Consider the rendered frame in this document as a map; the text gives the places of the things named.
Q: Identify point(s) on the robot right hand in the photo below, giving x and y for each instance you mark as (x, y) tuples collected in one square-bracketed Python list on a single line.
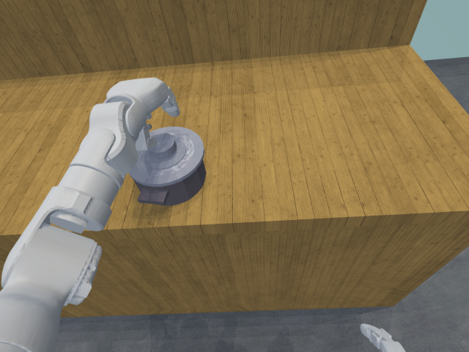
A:
[(381, 339)]

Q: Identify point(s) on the left robot forearm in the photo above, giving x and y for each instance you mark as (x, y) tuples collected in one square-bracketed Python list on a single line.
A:
[(83, 198)]

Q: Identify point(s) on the knob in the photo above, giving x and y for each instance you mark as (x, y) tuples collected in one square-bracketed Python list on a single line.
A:
[(165, 147)]

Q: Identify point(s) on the pot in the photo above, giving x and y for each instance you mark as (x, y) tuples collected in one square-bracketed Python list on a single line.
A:
[(176, 193)]

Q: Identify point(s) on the table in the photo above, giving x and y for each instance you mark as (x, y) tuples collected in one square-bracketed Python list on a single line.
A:
[(337, 163)]

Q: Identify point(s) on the lid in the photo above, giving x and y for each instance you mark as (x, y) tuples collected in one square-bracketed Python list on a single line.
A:
[(188, 156)]

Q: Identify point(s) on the left robot upper arm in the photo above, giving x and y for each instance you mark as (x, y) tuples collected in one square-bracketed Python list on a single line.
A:
[(56, 268)]

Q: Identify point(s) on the robot left hand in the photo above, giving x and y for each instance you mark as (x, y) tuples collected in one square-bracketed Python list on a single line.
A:
[(152, 93)]

